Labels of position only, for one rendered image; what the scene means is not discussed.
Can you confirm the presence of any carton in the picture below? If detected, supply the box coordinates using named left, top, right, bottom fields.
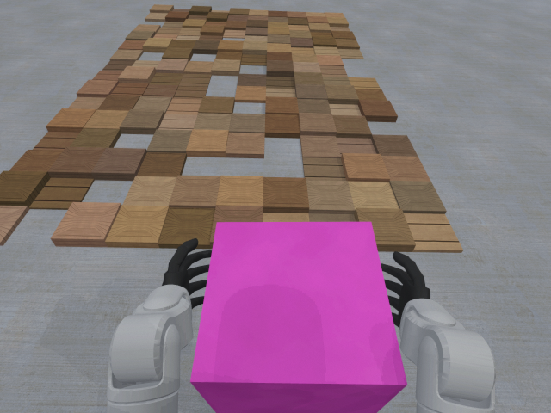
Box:
left=190, top=222, right=407, bottom=413

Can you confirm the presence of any robot right hand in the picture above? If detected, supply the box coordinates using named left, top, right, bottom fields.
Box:
left=381, top=251, right=430, bottom=327

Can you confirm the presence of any right robot forearm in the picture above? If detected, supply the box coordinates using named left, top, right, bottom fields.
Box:
left=399, top=299, right=496, bottom=413

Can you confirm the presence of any left robot forearm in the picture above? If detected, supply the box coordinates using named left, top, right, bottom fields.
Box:
left=107, top=285, right=193, bottom=413

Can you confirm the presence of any robot left hand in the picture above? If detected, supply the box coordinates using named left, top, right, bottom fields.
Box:
left=162, top=238, right=212, bottom=309

